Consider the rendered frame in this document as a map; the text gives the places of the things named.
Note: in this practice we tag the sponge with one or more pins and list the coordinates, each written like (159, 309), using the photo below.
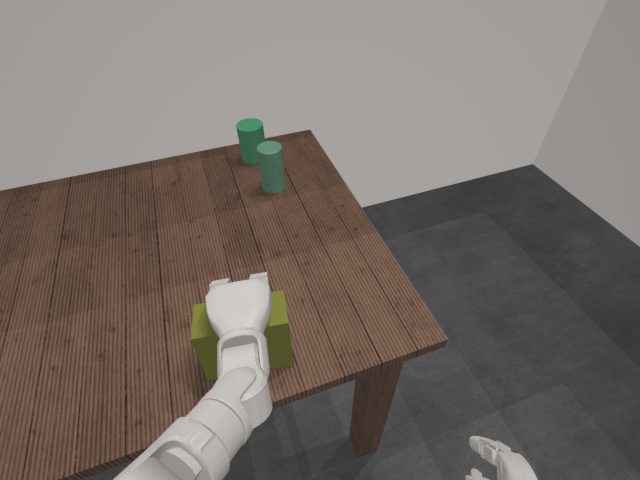
(277, 333)

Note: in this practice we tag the left robot forearm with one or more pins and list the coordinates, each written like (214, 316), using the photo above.
(201, 445)

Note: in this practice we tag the robot left hand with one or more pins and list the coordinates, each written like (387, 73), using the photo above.
(239, 305)

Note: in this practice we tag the robot left upper arm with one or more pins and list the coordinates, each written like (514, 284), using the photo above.
(152, 469)

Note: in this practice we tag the table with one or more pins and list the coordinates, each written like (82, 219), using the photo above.
(99, 274)

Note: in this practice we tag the robot right hand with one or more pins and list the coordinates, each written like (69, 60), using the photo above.
(510, 466)

